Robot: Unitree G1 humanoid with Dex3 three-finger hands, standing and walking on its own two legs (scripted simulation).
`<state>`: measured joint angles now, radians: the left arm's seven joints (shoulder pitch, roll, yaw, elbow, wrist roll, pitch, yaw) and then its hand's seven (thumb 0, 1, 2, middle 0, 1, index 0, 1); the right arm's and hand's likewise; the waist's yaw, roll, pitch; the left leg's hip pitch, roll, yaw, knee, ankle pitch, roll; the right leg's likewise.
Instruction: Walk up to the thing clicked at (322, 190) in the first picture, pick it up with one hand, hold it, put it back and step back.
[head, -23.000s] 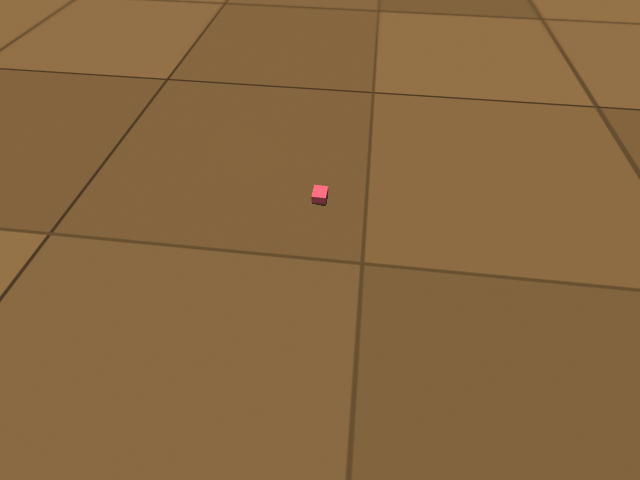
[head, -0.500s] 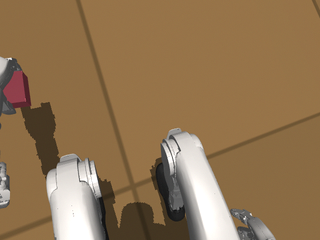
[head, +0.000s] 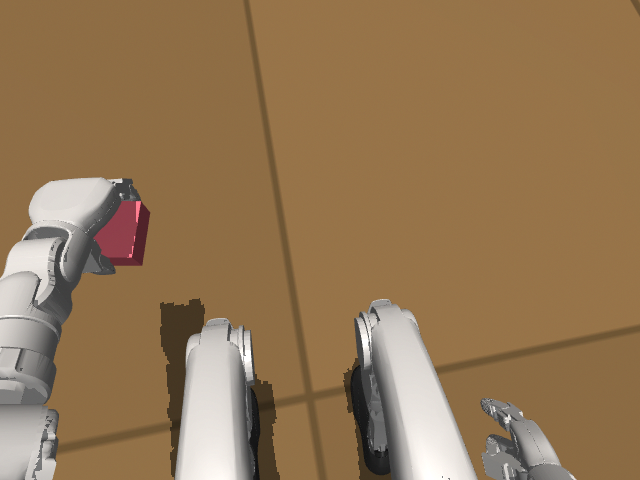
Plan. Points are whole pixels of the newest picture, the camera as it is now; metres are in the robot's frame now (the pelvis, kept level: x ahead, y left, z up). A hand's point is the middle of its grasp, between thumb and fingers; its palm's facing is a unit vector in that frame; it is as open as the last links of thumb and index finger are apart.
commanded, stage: lift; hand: left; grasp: from above
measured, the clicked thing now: (116, 233) +0.44 +0.25 -0.12
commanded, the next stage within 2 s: hold in 0.98 s
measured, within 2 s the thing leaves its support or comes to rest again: neither
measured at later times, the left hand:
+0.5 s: hand (17, 219) +0.37 +0.23 +0.11, palm faces -0.43 -0.09 -0.90, open 10.4 cm
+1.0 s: hand out of the picture +0.38 +0.23 +0.20, palm faces -0.44 -0.09 -0.89, open 10.4 cm
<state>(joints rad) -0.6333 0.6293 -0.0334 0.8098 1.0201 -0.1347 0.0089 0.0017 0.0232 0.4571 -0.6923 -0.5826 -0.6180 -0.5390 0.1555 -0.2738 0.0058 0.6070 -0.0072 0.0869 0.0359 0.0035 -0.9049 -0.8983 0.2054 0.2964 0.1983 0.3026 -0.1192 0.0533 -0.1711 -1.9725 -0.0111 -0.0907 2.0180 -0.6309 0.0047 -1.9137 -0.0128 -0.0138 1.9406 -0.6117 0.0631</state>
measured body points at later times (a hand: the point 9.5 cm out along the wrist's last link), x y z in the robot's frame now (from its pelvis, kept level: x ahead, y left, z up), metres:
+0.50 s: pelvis +0.03 -0.01 +0.18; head +0.12 -0.01 +0.62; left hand +0.39 +0.24 +0.16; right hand +0.15 -0.27 +0.05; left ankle +0.09 +0.12 -0.42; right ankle +0.11 -0.15 -0.42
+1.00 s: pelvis +0.07 -0.01 +0.27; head +0.12 -0.01 +0.72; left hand +0.40 +0.23 +0.25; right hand +0.17 -0.27 +0.15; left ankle +0.09 +0.12 -0.42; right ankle +0.11 -0.15 -0.42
